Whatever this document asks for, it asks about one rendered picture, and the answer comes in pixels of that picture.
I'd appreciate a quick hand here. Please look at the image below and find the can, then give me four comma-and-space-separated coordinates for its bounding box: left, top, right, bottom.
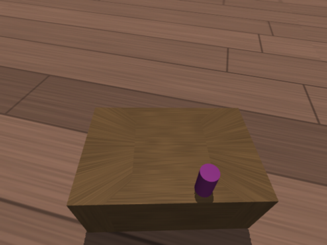
195, 164, 220, 198

